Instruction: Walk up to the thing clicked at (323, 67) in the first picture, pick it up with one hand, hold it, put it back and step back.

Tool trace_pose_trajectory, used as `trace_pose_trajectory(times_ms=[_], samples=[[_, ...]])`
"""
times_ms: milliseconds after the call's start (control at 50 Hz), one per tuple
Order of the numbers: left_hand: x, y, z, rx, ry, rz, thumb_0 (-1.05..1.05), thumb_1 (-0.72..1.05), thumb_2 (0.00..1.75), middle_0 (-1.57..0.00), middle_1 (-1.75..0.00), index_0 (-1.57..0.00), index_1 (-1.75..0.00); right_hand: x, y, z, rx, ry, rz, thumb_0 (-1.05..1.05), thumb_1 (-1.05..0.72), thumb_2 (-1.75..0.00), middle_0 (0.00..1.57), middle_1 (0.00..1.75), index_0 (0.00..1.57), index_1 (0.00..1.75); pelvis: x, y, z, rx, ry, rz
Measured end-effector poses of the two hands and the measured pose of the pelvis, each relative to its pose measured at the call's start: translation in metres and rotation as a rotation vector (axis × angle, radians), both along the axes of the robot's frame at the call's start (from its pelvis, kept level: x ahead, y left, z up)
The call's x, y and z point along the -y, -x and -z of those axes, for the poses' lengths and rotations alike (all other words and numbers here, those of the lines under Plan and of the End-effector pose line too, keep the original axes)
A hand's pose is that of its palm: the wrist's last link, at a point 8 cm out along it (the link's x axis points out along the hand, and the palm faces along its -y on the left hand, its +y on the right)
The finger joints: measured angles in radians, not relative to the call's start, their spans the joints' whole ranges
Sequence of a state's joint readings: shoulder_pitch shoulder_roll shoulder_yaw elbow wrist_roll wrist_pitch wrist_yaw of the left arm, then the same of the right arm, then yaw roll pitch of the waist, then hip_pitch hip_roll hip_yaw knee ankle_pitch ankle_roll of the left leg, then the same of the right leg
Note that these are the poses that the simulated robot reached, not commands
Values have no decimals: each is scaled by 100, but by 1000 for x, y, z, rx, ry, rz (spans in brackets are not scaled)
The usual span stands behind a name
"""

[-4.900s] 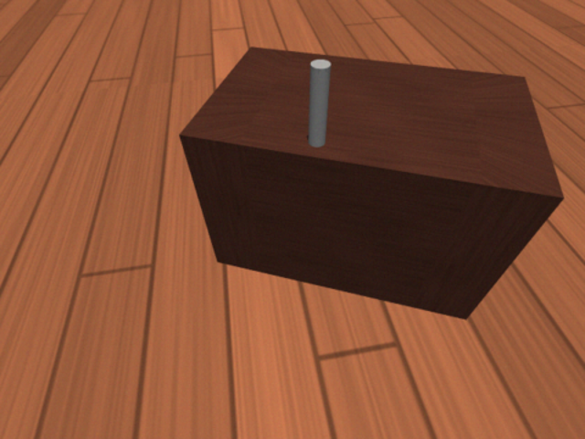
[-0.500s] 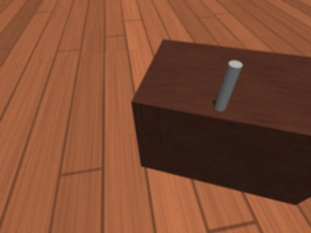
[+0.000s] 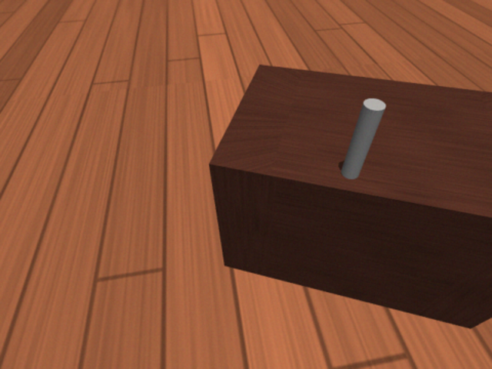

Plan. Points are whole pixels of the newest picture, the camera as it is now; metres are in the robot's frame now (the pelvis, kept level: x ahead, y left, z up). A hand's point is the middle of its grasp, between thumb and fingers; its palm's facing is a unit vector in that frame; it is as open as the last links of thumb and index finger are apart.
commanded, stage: stand
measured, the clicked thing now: (360, 142) +0.64 -0.25 -0.02
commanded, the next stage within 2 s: walk up in 1.92 s
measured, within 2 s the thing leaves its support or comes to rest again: neither
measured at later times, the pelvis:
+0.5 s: pelvis +0.00 +0.00 +0.00, yaw +0 degrees
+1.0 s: pelvis +0.00 +0.00 +0.00, yaw +0 degrees
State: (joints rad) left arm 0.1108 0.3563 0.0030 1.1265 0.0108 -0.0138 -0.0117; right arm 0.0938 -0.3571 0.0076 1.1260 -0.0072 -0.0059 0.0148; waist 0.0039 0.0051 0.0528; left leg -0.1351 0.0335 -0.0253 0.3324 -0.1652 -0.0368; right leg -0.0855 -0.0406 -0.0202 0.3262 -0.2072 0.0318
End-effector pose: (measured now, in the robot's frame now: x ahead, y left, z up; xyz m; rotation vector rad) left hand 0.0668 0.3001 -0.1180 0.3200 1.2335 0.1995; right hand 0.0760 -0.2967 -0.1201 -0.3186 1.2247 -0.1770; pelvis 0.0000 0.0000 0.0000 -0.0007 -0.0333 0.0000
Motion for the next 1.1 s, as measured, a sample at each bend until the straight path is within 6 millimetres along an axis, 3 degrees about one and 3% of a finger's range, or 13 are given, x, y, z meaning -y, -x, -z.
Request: trace_pose_trajectory(times_ms=[580,1100], samples=[[-1,4,2,-7,3,-1,1,90,90,-20,-30,-20,-30,-1,8,-1,-17,5,4,1,-90,-90,20,30,20,30,-1,0,0,1,1,-3],[-3,3,2,-11,0,0,1,90,90,-20,-30,-20,-30,-2,2,-1,-10,6,2,1,-90,-90,20,30,20,30,-3,-3,0,0,0,-2]])
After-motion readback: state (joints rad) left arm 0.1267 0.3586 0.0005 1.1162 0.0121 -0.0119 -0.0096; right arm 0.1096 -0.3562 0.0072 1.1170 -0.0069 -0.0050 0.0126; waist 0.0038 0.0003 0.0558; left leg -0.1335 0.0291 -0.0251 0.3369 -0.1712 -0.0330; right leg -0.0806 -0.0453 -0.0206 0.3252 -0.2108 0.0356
